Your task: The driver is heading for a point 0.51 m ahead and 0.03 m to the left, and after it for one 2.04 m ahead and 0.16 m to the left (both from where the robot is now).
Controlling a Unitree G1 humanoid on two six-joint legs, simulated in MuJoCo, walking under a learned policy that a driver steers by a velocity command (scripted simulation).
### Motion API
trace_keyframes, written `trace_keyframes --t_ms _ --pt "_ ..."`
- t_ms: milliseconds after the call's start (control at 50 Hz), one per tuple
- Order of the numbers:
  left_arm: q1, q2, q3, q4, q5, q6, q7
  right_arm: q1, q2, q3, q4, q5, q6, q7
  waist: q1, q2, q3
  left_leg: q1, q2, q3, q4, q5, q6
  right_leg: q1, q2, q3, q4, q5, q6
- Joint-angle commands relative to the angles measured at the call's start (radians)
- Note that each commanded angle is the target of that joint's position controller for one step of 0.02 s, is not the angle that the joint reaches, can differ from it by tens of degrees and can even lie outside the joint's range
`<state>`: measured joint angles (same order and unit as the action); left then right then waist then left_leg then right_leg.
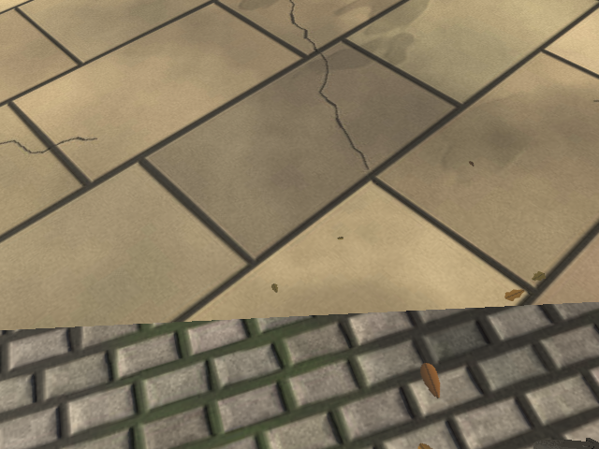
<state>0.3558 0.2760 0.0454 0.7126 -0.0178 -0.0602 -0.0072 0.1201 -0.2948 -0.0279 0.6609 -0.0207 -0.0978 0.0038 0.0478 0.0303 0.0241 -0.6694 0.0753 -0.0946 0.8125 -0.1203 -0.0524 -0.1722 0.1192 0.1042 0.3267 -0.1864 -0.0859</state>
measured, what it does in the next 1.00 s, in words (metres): walks ahead: left foot, then right foot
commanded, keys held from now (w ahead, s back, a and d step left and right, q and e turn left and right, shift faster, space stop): w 0.48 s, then no key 0.20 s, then q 0.32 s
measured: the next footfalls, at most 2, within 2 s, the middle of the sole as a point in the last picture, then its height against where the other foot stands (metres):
left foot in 0.20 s outside the picture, level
right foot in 0.68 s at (394, 420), level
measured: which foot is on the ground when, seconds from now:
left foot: up 0.00-0.18, down 0.20-0.70, up 0.72-1.00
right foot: down 0.00-0.22, up 0.24-0.66, down 0.68-1.00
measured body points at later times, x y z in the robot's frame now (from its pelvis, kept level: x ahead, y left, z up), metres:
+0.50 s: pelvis +0.27 +0.04 +0.00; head +0.30 +0.05 +0.45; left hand +0.47 +0.28 -0.10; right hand +0.28 -0.23 -0.12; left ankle +0.25 +0.14 -0.75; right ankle +0.39 -0.14 -0.69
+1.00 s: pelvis +0.41 -0.01 -0.01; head +0.44 -0.01 +0.44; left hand +0.55 +0.25 -0.13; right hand +0.51 -0.29 -0.13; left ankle +0.44 +0.13 -0.71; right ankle +0.49 -0.12 -0.75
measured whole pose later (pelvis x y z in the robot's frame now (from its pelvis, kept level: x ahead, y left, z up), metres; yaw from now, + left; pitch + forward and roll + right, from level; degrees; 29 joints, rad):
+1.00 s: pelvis +0.41 -0.01 -0.01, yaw +2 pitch +0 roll -1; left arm 0.13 0.24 0.05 0.78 0.02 -0.01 0.02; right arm 0.25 -0.29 -0.07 0.75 0.01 0.07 -0.04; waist 0.00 0.02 0.05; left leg -0.49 0.06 -0.02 0.90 -0.38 -0.05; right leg -0.33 -0.02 -0.12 0.43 -0.11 -0.03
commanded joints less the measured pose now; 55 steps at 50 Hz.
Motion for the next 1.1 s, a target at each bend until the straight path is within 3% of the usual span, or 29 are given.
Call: trace_keyframes --t_ms 20,80,140,180,200,220,240,260,280,300,340,380,480,580,620,660,680,700,720,740,760,780,820,860,900,960,1020,1060,1100 --pt "0.006 0.167 0.047 -0.045 -0.008 -0.007 0.017 -0.082 -0.040 -0.007 -0.066 0.007 -0.016 0.006 0.012 -0.108 -0.040 0.145 -0.064 0.060 -0.189 0.219 -0.007 -0.080 -0.196 0.134 -0.081 0.269 -0.131" --pt "0.061 0.156 0.041 -0.011 -0.012 -0.002 0.017 -0.150 -0.053 -0.013 -0.082 0.016 -0.026 0.020 0.042 -0.116 -0.027 0.155 -0.071 0.047 -0.271 0.243 0.021 -0.002 -0.238 0.186 -0.041 0.215 -0.121" --pt "0.067 0.159 0.042 0.006 -0.005 0.009 0.019 -0.152 -0.082 -0.030 -0.092 0.020 -0.036 0.024 0.028 -0.141 -0.020 0.162 -0.075 0.046 -0.322 0.124 0.067 0.107 -0.287 0.252 0.023 0.264 -0.107" --pt "0.039 0.155 0.039 0.003 -0.001 0.018 0.020 -0.036 -0.110 -0.050 -0.068 0.015 -0.041 0.018 -0.042 -0.150 -0.069 0.330 -0.095 0.080 -0.387 0.097 0.117 0.124 -0.252 0.229 0.144 0.473 -0.079" --pt "0.014 0.129 0.027 -0.015 0.007 0.018 0.019 0.109 -0.149 -0.066 -0.046 0.003 -0.044 0.012 -0.114 -0.123 -0.190 0.566 -0.003 0.005 -0.342 0.154 0.177 0.044 -0.207 0.188 0.334 0.479 -0.048" --pt "0.089 0.074 0.007 -0.027 0.022 0.008 0.020 0.267 -0.228 -0.087 -0.026 -0.005 -0.038 0.009 -0.135 0.058 -0.348 0.917 0.192 -0.258 -0.297 0.192 0.294 -0.217 -0.089 0.099 0.660 0.166 0.011" --pt "0.189 0.052 -0.004 -0.011 -0.004 -0.003 0.016 0.340 -0.213 -0.090 0.027 0.028 -0.021 0.018 -0.119 0.302 -0.416 1.071 0.338 -0.629 -0.427 -0.064 0.410 -0.486 -0.009 0.053 0.918 -0.388 0.057" --pt "0.111 0.143 0.018 -0.013 -0.020 -0.010 0.014 0.307 -0.138 -0.071 0.015 0.048 -0.014 0.018 -0.139 0.150 -0.269 0.967 0.307 -0.626 -0.485 -0.285 0.364 -0.598 -0.072 0.096 0.998 -0.365 0.054" --pt "-0.015 0.159 0.024 -0.043 -0.022 -0.011 0.012 0.241 -0.105 -0.059 0.004 0.039 -0.006 0.014 -0.141 0.054 -0.137 0.828 0.265 -0.485 -0.507 -0.293 0.322 -0.623 -0.114 0.054 0.996 -0.277 0.054" --pt "-0.087 0.139 0.021 -0.061 -0.004 -0.010 0.011 0.190 -0.086 -0.047 0.002 0.025 -0.002 0.017 -0.115 -0.017 -0.036 0.682 0.209 -0.379 -0.551 -0.201 0.297 -0.605 -0.152 0.018 0.928 -0.210 0.054" --pt "-0.061 0.109 0.022 -0.059 0.008 -0.009 0.008 0.142 -0.067 -0.040 0.001 0.011 -0.005 0.019 -0.059 0.043 -0.012 0.556 0.155 -0.291 -0.595 -0.070 0.294 -0.524 -0.206 0.004 0.830 -0.135 0.063" --pt "-0.035 0.078 0.017 -0.046 0.008 -0.003 0.007 0.149 -0.071 -0.042 0.017 0.018 -0.009 0.021 -0.041 0.068 -0.027 0.512 0.127 -0.210 -0.620 0.033 0.301 -0.483 -0.213 -0.026 0.768 -0.111 0.074" --pt "-0.190 0.034 -0.005 -0.083 0.019 -0.012 0.001 0.198 -0.126 -0.056 0.060 0.030 0.001 0.010 -0.082 0.035 -0.007 0.499 0.104 -0.069 -0.644 0.201 0.283 -0.469 -0.221 -0.062 0.465 0.131 0.091" --pt "-0.299 0.038 -0.001 -0.106 0.019 -0.028 -0.022 0.278 -0.131 -0.050 0.118 0.039 0.031 -0.001 -0.118 0.054 -0.014 0.537 0.090 -0.007 -0.528 0.418 0.229 -0.339 -0.142 -0.091 0.254 0.278 0.078" --pt "-0.287 0.060 0.010 -0.106 0.023 -0.029 -0.030 0.271 -0.140 -0.052 0.125 0.040 0.042 -0.006 -0.097 0.062 -0.036 0.577 0.104 -0.030 -0.458 0.411 0.203 -0.289 -0.128 -0.083 0.198 0.244 0.051" --pt "-0.162 0.088 0.028 -0.064 0.039 -0.033 -0.025 0.244 -0.137 -0.051 0.123 0.042 0.050 -0.011 -0.028 0.049 -0.094 0.567 0.055 -0.014 -0.311 0.455 0.161 -0.102 -0.105 -0.107 0.116 0.331 0.016" --pt "-0.072 0.152 0.043 -0.052 0.048 -0.035 -0.015 0.258 -0.102 -0.038 0.111 0.024 0.045 -0.014 0.000 -0.022 -0.185 0.480 -0.010 0.029 -0.135 0.300 0.110 0.092 -0.219 -0.017 0.157 0.705 -0.029" --pt "-0.011 0.178 0.040 -0.062 0.073 -0.023 -0.004 0.406 -0.005 -0.004 0.124 0.013 0.033 -0.010 -0.015 -0.218 -0.345 0.215 -0.110 0.055 0.208 -0.203 0.033 0.418 -0.489 0.250 0.218 0.987 -0.210" --pt "0.032 0.114 0.028 -0.039 0.046 -0.007 -0.009 0.459 -0.032 -0.004 0.154 0.031 0.036 -0.002 0.007 -0.292 -0.459 0.159 -0.121 -0.041 0.344 -0.596 0.017 0.442 -0.551 0.370 0.180 0.930 -0.271" --pt "-0.016 0.097 0.023 -0.040 0.026 0.008 -0.012 0.406 -0.116 -0.031 0.151 0.050 0.052 -0.002 0.007 -0.210 -0.365 0.114 -0.087 -0.058 0.409 -0.592 0.007 0.337 -0.503 0.307 0.143 0.705 -0.230" --pt "-0.089 0.089 0.019 -0.047 0.024 0.017 -0.009 0.321 -0.116 -0.036 0.129 0.055 0.070 -0.013 -0.009 -0.154 -0.264 0.071 -0.061 -0.025 0.411 -0.545 0.001 0.232 -0.464 0.250 0.100 0.525 -0.189" --pt "-0.158 0.069 0.010 -0.048 0.028 0.019 -0.009 0.274 -0.104 -0.038 0.121 0.046 0.094 -0.027 -0.030 -0.111 -0.183 0.083 -0.035 -0.013 0.360 -0.495 -0.006 0.096 -0.434 0.195 0.044 0.381 -0.166" --pt "-0.257 0.082 0.016 -0.047 0.049 0.016 -0.009 0.289 -0.080 -0.046 0.118 0.036 0.141 -0.050 -0.085 -0.158 -0.104 0.221 -0.024 0.022 0.298 -0.381 -0.021 -0.139 -0.386 0.099 -0.051 0.241 -0.145" --pt "-0.278 0.091 0.025 -0.039 0.054 0.015 0.001 0.312 -0.070 -0.053 0.115 0.028 0.158 -0.062 -0.099 -0.170 -0.098 0.259 -0.029 0.044 0.271 -0.328 -0.021 -0.183 -0.379 0.037 -0.075 0.219 -0.154" --pt "-0.278 0.098 0.031 -0.024 0.044 0.018 0.017 0.272 -0.067 -0.057 0.090 0.029 0.163 -0.062 -0.088 -0.154 -0.106 0.248 -0.013 0.046 0.214 -0.281 -0.009 -0.154 -0.393 0.008 -0.081 0.170 -0.158" --pt "-0.281 0.122 0.043 -0.005 0.032 0.038 0.038 0.194 -0.064 -0.055 0.047 0.029 0.166 -0.051 -0.065 -0.154 -0.103 0.260 0.005 0.065 0.111 -0.244 0.008 -0.126 -0.412 -0.018 -0.095 0.088 -0.159" --pt "-0.283 0.140 0.052 0.012 0.022 0.058 0.039 0.176 -0.074 -0.059 0.026 0.030 0.168 -0.036 -0.058 -0.153 -0.098 0.303 -0.004 0.100 0.023 -0.253 0.028 -0.094 -0.430 -0.036 -0.081 0.063 -0.152" --pt "-0.298 0.150 0.057 0.021 0.007 0.068 0.035 0.189 -0.074 -0.062 0.022 0.030 0.169 -0.024 -0.075 -0.148 -0.095 0.356 -0.016 0.126 -0.087 -0.225 0.056 -0.077 -0.430 -0.057 -0.042 0.059 -0.125" --pt "-0.294 0.134 0.056 0.039 -0.010 0.081 0.036 0.253 -0.079 -0.071 0.042 0.021 0.165 -0.014 -0.105 -0.117 -0.093 0.469 -0.056 0.150 -0.273 -0.108 0.104 -0.113 -0.381 -0.120 0.070 -0.002 -0.048"
Keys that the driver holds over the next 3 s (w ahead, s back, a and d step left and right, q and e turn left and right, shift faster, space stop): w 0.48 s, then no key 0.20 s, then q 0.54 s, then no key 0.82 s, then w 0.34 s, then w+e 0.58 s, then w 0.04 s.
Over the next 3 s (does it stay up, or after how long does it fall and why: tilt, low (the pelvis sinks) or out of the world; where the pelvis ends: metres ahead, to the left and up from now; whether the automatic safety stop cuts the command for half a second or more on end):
stays up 0.86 0.05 -0.16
